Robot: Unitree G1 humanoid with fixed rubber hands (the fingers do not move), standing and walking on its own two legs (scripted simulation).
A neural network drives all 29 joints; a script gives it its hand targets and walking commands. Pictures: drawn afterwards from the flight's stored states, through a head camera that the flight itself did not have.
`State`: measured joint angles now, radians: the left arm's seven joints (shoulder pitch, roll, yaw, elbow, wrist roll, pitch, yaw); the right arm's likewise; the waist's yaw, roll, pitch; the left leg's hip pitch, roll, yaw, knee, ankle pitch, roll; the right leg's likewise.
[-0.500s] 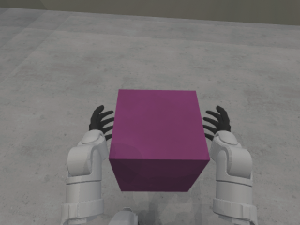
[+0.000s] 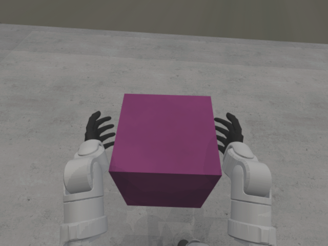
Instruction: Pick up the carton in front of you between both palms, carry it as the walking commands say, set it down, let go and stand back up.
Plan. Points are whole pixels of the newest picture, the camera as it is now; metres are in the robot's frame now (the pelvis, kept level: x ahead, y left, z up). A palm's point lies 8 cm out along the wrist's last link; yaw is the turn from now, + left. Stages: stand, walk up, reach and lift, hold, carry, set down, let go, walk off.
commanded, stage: carry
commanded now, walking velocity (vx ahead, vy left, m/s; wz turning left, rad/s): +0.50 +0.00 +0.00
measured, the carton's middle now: (165, 155) +0.35 -0.01 +0.01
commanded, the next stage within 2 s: none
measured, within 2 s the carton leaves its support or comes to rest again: neither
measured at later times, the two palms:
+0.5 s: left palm (108, 94) +0.52 +0.15 +0.08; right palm (210, 91) +0.53 -0.15 +0.08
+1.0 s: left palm (113, 68) +0.64 +0.15 +0.08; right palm (204, 68) +0.64 -0.15 +0.09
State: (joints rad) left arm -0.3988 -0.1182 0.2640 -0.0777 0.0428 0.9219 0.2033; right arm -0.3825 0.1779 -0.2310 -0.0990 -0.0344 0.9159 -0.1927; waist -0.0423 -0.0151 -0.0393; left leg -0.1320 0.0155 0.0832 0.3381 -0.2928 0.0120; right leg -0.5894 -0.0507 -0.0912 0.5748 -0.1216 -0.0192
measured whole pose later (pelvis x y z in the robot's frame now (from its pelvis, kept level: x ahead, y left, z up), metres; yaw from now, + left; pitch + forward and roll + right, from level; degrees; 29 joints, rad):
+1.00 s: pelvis +0.41 +0.00 +0.00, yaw +0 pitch +3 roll +0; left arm 0.05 -0.13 0.04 -0.45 0.03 1.18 0.16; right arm 0.04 0.13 -0.06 -0.43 -0.02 1.17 -0.14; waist -0.01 -0.01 -0.18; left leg -0.31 0.01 0.22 0.43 -0.18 0.08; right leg -0.23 -0.07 -0.11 0.47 -0.28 0.03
